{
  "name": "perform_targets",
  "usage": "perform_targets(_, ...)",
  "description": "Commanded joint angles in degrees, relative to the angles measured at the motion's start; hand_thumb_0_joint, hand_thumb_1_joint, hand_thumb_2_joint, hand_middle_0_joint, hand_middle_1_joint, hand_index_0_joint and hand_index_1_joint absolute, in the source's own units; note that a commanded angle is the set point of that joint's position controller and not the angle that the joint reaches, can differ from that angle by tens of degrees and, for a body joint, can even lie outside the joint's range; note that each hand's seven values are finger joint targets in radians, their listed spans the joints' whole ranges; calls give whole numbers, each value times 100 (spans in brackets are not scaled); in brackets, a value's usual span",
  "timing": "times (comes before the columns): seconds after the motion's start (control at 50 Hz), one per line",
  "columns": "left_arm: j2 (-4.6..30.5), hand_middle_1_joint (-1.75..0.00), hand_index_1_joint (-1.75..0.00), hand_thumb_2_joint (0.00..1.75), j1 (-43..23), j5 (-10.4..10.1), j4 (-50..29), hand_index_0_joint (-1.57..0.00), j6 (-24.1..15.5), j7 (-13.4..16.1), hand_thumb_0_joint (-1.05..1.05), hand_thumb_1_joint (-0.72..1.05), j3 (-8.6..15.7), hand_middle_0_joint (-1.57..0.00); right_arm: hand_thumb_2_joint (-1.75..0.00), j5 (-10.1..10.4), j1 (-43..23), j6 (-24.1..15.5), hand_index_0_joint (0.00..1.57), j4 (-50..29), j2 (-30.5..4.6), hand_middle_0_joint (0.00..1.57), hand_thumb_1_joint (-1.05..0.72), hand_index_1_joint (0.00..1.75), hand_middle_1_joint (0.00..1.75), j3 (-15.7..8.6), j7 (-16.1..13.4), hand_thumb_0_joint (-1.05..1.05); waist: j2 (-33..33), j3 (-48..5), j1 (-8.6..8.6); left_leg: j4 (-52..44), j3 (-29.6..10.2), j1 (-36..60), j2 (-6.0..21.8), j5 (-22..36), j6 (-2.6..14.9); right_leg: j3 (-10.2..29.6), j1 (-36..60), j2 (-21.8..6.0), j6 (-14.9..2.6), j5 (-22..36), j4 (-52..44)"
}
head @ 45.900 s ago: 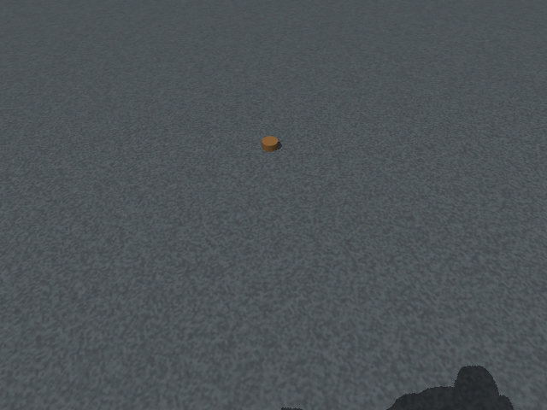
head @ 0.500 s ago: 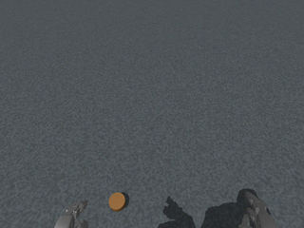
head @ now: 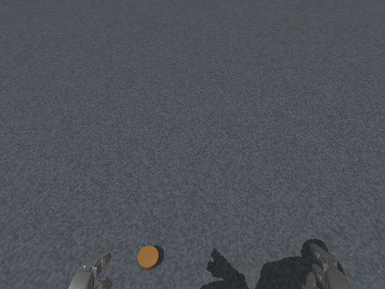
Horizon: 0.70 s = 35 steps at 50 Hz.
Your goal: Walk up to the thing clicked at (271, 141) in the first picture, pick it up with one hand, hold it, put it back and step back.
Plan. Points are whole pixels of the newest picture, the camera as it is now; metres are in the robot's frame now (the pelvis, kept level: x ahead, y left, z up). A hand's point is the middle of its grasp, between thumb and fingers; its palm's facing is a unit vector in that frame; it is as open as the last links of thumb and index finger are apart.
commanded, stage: home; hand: left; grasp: from above
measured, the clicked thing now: (148, 257) +0.43 +0.24 -0.69
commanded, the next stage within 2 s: stand in 0.52 s
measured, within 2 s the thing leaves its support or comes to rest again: neither
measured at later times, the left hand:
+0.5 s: hand out of the picture +0.15 +0.18 -0.05, palm faces +0.05 -0.98 -0.20, open 7.4 cm
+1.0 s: hand out of the picture +0.07 +0.25 -0.11, palm faces +0.03 -0.94 -0.34, open 7.4 cm
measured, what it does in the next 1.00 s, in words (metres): stands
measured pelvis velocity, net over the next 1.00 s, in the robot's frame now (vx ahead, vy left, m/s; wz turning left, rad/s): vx -0.01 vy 0.01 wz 0.00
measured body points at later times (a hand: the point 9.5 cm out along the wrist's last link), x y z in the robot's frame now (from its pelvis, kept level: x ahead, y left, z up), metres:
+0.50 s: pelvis -0.01 +0.00 +0.00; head +0.00 +0.00 +0.45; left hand +0.14 +0.23 -0.03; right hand +0.15 -0.25 -0.06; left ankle +0.01 +0.13 -0.68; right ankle -0.03 -0.13 -0.68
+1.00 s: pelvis -0.01 +0.01 +0.04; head +0.00 +0.02 +0.49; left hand +0.07 +0.30 -0.09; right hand +0.08 -0.27 -0.09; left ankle +0.01 +0.13 -0.68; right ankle -0.03 -0.13 -0.68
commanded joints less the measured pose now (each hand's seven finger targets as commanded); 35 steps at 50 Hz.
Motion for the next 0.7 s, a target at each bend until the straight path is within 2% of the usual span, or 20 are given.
perform_targets(0.0, 554, -30, -30, 90, -121, 32, -1081, -20, -296, 13, 0, 90, 320, -20, -90, -11, -341, -323, 20, -963, -720, 20, -90, 30, 30, -291, -42, 0, 2, -546, -18, -816, 60, 945, -202, 1752, 192, -118, 23, 171, -41, 1788, -842)
perform_targets(0.02, 571, -30, -30, 90, -77, 46, -1054, -20, -287, 19, 0, 90, 346, -20, -90, -2, -357, -323, 20, -952, -712, 20, -90, 30, 30, -290, -45, 0, 12, -403, 23, -839, 68, 879, -198, 1689, 188, -131, -15, 167, -49, 1723, -842)
perform_targets(0.04, 571, -30, -30, 90, -77, 43, -1087, -20, -296, 22, 0, 90, 357, -20, -90, -13, -348, -323, 20, -959, -699, 20, -90, 30, 30, -291, -48, 0, 97, -497, 34, -831, 80, 891, -210, 1647, 186, -116, 10, 161, -53, 1697, -853)
perform_targets(0.1, 611, -30, -30, 90, -112, 46, -1151, -20, -300, 33, 0, 90, 397, -20, -90, -6, -360, -318, 20, -1005, -690, 20, -90, 30, 30, -290, -48, 0, 33, -485, 31, -816, 102, 850, -222, 1543, 200, -107, -4, 151, -48, 1629, -887)
perform_targets(0.12, 594, -30, -30, 90, -127, 33, -1083, -20, -284, 14, 0, 90, 335, -20, -90, 0, -364, -316, 20, -1000, -722, 20, -90, 30, 30, -291, -42, 0, 10, -418, 6, -833, 101, 811, -231, 1449, 209, -105, -37, 151, -37, 1553, -919)
perform_targets(0.16, 670, -30, -30, 90, -205, 42, -1210, -20, -296, 29, 0, 90, 398, -20, -90, 5, -372, -315, 20, -1005, -711, 20, -90, 30, 30, -292, -51, 0, 23, -412, 29, -838, 118, 776, -235, 1367, 211, -99, -48, 140, -47, 1475, -931)
perform_targets(0.22, 535, -30, -30, 90, -11, 21, -1065, -20, -268, 14, 0, 90, 332, -20, -90, -1, -351, -314, 20, -1021, -693, 20, -90, 30, 30, -288, -46, 0, -67, -540, 12, -788, 126, 828, -239, 1480, 220, -89, 26, 137, -31, 1592, -912)
perform_targets(0.26, 594, -30, -30, 90, -60, 30, -1138, -20, -279, 24, 0, 90, 395, -20, -90, -5, -362, -317, 20, -1043, -702, 20, -90, 30, 30, -295, -50, 0, -3, -492, 10, -785, 140, 798, -243, 1382, 214, -91, -33, 136, -33, 1506, -926)
perform_targets(0.32, 607, -30, -30, 90, -139, 51, -1124, -20, -272, 19, 0, 90, 357, -20, -90, -6, -381, -320, 20, -1027, -685, 20, -90, 30, 30, -292, -56, 0, -29, -460, -20, -767, 167, 739, -258, 1234, 227, -67, -98, 121, -17, 1391, -982)
perform_targets(0.34, 718, -30, -30, 90, -226, 38, -1294, -20, -289, 31, 0, 90, 460, -20, -90, 3, -376, -322, 20, -1038, -693, 20, -90, 30, 30, -294, -63, 0, -55, -387, -3, -766, 169, 739, -248, 1232, 226, -71, -95, 113, -16, 1382, -989)
perform_targets(0.38, 562, -30, -30, 90, -69, 25, -1121, -20, -271, 22, 0, 90, 333, -20, -90, 11, -376, -334, 20, -1032, -689, 20, -90, 30, 30, -285, -69, 0, -121, -463, -8, -755, 157, 737, -253, 1300, 233, -77, -53, 118, -15, 1462, -962)
perform_targets(0.5, 681, -30, -30, 90, -248, 47, -1253, -20, -265, 40, 0, 90, 396, -20, -90, 16, -406, -340, 20, -1041, -678, 20, -90, 30, 30, -272, -79, 0, 27, -274, -2, -833, 169, 644, -257, 943, 224, -73, -177, 119, -32, 1083, -1027)
perform_targets(0.52, 576, -30, -30, 90, -93, 60, -1067, -20, -243, 33, 0, 90, 340, -20, -90, 16, -396, -345, 20, -1046, -684, 20, -90, 30, 30, -279, -82, 0, -34, -306, -17, -858, 166, 682, -246, 949, 220, -83, -167, 130, -40, 1074, -1008)
perform_targets(0.56, 700, -30, -30, 90, -212, 43, -1302, -20, -266, 41, 0, 90, 408, -20, -90, 21, -410, -343, 20, -1026, -697, 20, -90, 30, 30, -278, -79, 0, 144, -302, 40, -911, 142, 647, -244, 861, 202, -108, -195, 142, -67, 967, -979)
perform_targets(0.58, 564, -30, -30, 90, -62, 44, -1077, -20, -233, 25, 0, 90, 307, -20, -90, 18, -436, -344, 20, -1035, -696, 20, -90, 30, 30, -267, -72, 0, 41, -245, 11, -954, 104, 650, -222, 805, 203, -139, -217, 167, -70, 906, -971)
perform_targets(0.6, 1149, -30, -30, 90, -1786, 654, 934, -20, -1505, 240, 0, 90, 336, -20, -90, -694, -790, 275, 20, 422, -1335, 20, -90, 30, 30, -512, 270, 0, -225, 1015, 462, -1496, -169, 578, -26, 1716, 488, 287, 1024, -291, -264, 994, -1127)
perform_targets(0.62, 1243, -30, -30, 90, -1274, 706, 1798, -20, -1899, 202, 0, 90, 460, -20, -90, -668, -819, 495, 20, 448, -1402, 20, -90, 30, 30, -605, 458, 0, -668, 587, 461, -1387, -3, 956, -62, 1754, 574, 716, 1063, -400, -451, 1024, -1371)
perform_targets(0.64, 1301, -30, -30, 90, -1225, 745, 2104, -20, -2094, 171, 0, 90, 446, -20, -90, -678, -816, 608, 20, 431, -1357, 20, -90, 30, 30, -603, 574, 0, -879, 438, 366, -1260, 90, 1180, -153, 1660, 559, 986, 967, -517, -566, 917, -1552)
perform_targets(0.66, 1275, -30, -30, 90, -1324, 728, 2273, -20, -2220, 133, 0, 90, 391, -20, -90, -694, -666, 682, 20, 418, -1321, 20, -90, 30, 30, -570, 647, 0, -580, 537, 243, -1369, 40, 1214, -173, 1635, 533, 940, 894, -441, -565, 1071, -1595)
perform_targets(0.68, 1302, -30, -30, 90, -1416, 723, 2517, -20, -2321, 104, 0, 90, 333, -20, -90, -565, -699, 711, 20, 526, -1213, 20, -90, 30, 30, -522, 753, 0, -368, 361, 312, -1494, -43, 1486, -175, 1632, 527, 855, 1204, -457, -509, 1388, -1493)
